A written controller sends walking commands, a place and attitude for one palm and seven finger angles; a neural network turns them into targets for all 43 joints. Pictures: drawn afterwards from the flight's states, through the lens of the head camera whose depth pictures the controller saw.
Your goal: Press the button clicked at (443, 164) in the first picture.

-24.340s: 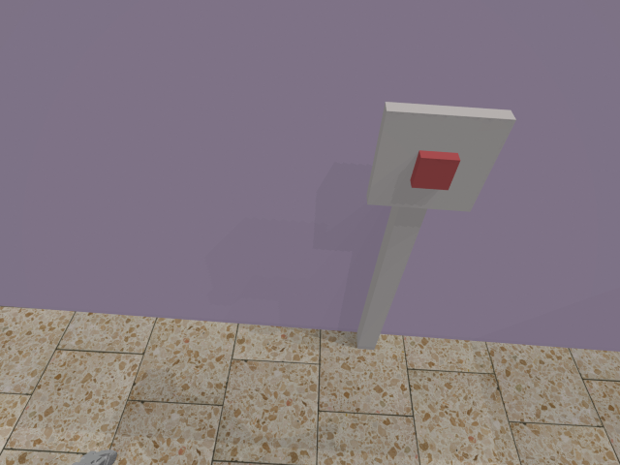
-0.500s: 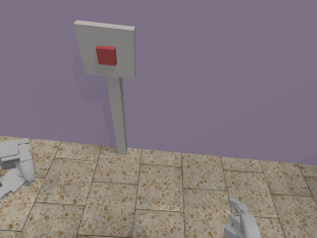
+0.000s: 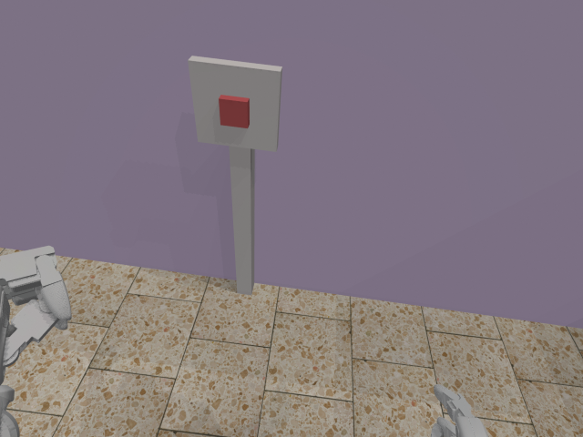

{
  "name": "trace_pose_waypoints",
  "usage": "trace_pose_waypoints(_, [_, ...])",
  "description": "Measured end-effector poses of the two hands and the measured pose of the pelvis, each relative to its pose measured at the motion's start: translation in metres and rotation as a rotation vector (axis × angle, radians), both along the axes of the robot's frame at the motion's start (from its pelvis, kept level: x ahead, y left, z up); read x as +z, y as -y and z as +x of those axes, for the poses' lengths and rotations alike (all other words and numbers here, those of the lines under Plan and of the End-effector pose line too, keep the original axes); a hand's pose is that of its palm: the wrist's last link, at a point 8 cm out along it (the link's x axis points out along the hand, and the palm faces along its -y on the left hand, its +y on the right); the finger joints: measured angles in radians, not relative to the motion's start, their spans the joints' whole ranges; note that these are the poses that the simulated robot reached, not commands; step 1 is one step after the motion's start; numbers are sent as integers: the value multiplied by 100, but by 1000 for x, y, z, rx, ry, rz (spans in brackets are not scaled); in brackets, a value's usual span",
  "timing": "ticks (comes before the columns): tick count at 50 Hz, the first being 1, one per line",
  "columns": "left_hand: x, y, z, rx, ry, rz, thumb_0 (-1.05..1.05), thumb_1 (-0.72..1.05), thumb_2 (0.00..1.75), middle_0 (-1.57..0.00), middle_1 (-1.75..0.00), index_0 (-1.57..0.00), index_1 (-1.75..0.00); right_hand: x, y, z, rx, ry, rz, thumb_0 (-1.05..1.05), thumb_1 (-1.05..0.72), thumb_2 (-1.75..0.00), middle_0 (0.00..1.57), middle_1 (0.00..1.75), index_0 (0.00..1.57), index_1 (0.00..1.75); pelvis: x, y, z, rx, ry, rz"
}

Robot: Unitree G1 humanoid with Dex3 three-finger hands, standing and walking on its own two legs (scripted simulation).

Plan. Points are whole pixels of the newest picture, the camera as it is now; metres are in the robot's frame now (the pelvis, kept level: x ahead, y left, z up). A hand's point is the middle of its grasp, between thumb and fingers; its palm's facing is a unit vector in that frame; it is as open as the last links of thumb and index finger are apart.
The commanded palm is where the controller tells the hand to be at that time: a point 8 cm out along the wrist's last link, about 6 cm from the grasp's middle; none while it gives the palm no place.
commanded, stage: stop stepping back and stand still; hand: left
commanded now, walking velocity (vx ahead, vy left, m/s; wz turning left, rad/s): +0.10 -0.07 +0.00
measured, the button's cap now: (234, 111) +0.81 +0.17 +0.07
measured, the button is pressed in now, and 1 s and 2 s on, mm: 0 0 0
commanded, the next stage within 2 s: let the arm hang, fingers relaxed in 0.08 s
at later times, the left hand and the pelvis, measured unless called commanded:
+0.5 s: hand out of the picture +0.05 +0.20 -0.16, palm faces +0.05 -0.97 -0.23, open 3.4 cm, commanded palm none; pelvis +0.00 +0.01 +0.01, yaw +2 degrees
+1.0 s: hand out of the picture -0.01 +0.18 -0.16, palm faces +0.05 -0.98 -0.18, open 7.1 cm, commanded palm none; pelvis +0.00 +0.02 +0.02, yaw +1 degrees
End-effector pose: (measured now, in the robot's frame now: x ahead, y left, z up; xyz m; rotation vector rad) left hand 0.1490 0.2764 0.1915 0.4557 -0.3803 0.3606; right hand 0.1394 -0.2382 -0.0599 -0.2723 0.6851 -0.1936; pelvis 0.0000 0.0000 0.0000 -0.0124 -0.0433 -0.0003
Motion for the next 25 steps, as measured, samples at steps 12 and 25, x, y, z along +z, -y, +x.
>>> trace_pose_waypoints(12, [-48,-8,20,22,-258,-18,0,89,90,-130,-150,-130,-150,-25,-10,-1,79,-128,91,1,-90,-90,20,30,21,30,2,2,3,48,-37,3])
trace_pose_waypoints(25, [-324,24,-106,178,-1526,-499,1,91,90,-97,-125,-99,-118,-54,-9,-87,-41,-512,78,1,-91,-90,20,30,20,29,7,-6,2,33,-14,6])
